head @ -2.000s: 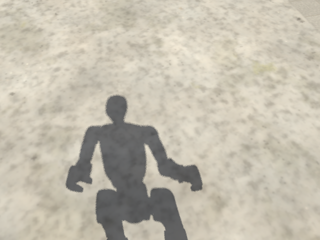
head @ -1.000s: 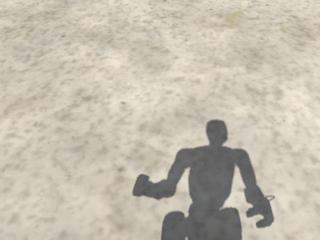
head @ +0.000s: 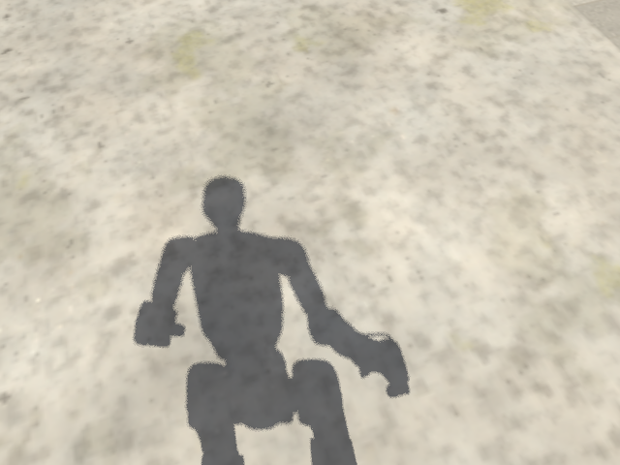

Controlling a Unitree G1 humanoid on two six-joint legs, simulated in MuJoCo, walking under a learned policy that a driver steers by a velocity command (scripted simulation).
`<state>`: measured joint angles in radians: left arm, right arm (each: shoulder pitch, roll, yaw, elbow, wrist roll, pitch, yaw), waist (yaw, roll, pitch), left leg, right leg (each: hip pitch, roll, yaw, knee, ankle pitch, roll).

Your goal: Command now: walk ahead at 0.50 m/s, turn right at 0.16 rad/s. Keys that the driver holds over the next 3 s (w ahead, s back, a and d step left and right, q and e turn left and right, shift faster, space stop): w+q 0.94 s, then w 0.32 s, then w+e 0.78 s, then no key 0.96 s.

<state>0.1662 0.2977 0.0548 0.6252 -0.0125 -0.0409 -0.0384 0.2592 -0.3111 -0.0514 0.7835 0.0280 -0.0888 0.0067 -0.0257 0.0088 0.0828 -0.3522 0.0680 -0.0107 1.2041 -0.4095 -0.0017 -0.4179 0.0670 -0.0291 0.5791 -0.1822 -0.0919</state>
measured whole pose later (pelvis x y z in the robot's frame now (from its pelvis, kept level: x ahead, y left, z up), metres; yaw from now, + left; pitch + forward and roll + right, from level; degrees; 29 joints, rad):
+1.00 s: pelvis +0.59 +0.10 +0.00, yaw +30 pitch +2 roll -1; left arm 0.14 0.27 0.04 0.67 0.01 -0.11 -0.01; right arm 0.35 -0.31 -0.06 0.71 0.03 -0.02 -0.01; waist -0.03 0.04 0.01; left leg -0.35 -0.06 -0.13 1.13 -0.46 0.02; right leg -0.40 0.03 0.00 0.55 -0.18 -0.02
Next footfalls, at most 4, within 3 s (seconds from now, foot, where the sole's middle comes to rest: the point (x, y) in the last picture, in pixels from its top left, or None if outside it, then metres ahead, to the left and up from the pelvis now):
0.44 left None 0.41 0.17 -0.76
0.90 right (301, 326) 0.74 0.05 -0.76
1.38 left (151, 301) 0.82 0.41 -0.76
1.90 right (210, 185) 1.19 0.30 -0.76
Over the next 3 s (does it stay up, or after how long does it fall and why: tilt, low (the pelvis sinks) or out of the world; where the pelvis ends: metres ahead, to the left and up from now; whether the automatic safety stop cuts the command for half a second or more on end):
stays up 1.32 0.39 0.01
